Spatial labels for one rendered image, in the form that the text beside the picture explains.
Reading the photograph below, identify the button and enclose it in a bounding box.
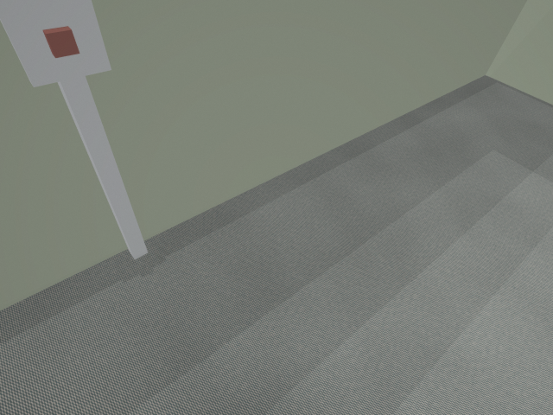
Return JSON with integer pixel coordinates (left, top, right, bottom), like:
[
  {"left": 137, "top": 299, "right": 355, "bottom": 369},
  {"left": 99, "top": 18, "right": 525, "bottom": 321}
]
[{"left": 43, "top": 26, "right": 79, "bottom": 58}]

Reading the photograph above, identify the panel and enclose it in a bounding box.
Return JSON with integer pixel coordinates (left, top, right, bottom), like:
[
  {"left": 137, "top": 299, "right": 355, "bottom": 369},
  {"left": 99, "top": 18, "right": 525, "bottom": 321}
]
[{"left": 0, "top": 0, "right": 148, "bottom": 259}]

